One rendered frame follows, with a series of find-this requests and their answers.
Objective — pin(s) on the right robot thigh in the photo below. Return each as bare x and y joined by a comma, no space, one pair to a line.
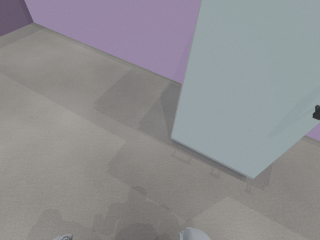
193,234

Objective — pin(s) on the fridge door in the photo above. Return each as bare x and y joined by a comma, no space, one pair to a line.
252,81

